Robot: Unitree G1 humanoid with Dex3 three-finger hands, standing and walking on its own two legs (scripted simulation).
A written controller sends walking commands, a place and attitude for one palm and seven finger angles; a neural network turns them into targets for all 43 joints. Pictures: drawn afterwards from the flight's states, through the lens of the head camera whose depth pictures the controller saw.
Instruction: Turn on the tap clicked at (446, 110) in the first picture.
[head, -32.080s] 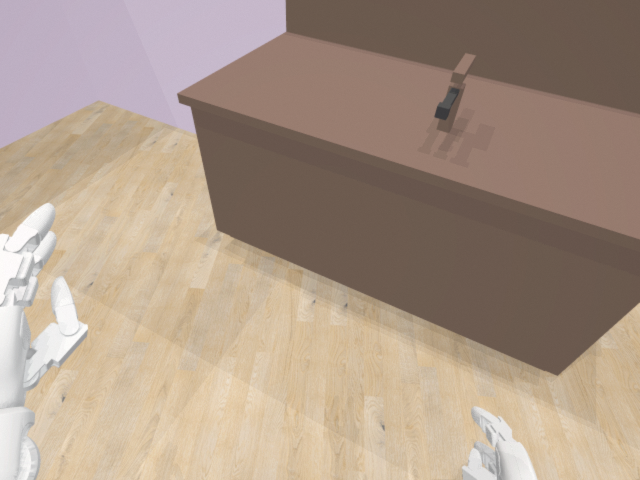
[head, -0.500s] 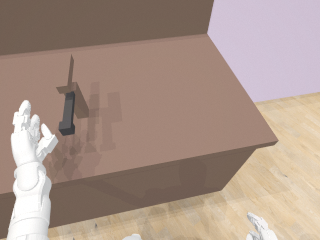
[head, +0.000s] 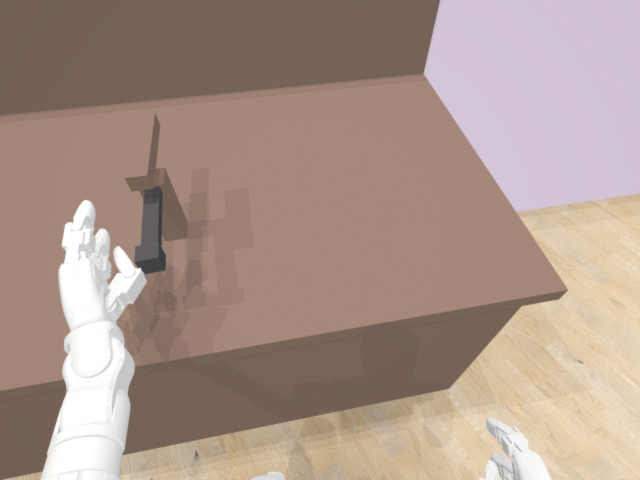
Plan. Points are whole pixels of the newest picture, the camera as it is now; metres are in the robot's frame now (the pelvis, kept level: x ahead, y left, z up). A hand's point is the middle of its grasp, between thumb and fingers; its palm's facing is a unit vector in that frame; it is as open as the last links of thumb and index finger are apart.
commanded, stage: push the lever round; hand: left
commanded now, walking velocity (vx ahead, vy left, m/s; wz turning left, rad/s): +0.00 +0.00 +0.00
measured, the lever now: (150, 258) +0.36 +0.24 +0.07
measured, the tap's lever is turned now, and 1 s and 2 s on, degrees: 3 23 55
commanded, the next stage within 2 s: none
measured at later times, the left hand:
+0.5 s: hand (164, 271) +0.34 +0.22 +0.07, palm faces +0.49 -0.87 -0.06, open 7.7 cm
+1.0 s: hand (191, 266) +0.35 +0.19 +0.07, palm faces +0.58 -0.81 -0.06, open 7.6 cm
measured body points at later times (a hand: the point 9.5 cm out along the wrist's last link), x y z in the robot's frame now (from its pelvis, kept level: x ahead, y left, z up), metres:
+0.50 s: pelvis +0.00 -0.01 +0.00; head +0.04 -0.01 +0.45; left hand +0.31 +0.27 +0.07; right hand +0.15 -0.26 -0.11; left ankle +0.02 +0.11 -0.71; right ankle +0.00 -0.10 -0.71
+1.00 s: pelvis +0.00 -0.01 +0.00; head +0.03 -0.02 +0.45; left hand +0.31 +0.23 +0.07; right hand +0.16 -0.25 -0.10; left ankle +0.02 +0.11 -0.71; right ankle +0.00 -0.10 -0.71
